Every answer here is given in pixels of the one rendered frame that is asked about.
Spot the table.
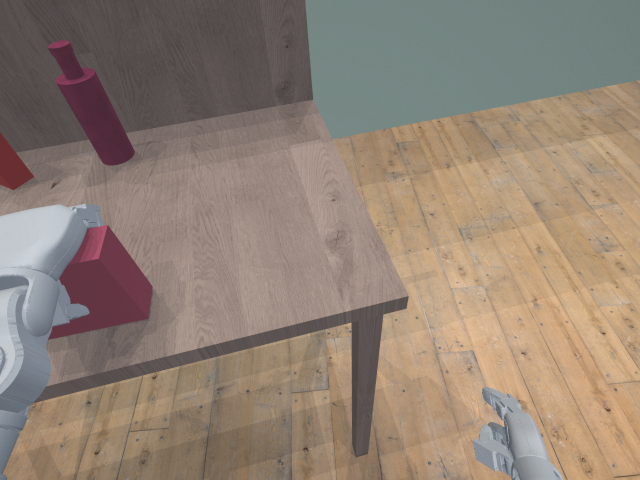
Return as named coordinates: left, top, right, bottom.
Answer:
left=0, top=0, right=409, bottom=457

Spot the sponge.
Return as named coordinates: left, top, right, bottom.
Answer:
left=48, top=225, right=153, bottom=340

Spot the robot right hand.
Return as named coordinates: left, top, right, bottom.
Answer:
left=473, top=387, right=549, bottom=477

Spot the left robot forearm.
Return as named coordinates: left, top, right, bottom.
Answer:
left=0, top=267, right=60, bottom=480

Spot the right robot forearm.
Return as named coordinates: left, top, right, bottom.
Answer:
left=511, top=456, right=563, bottom=480

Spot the robot left hand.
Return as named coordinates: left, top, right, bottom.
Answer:
left=0, top=204, right=104, bottom=327

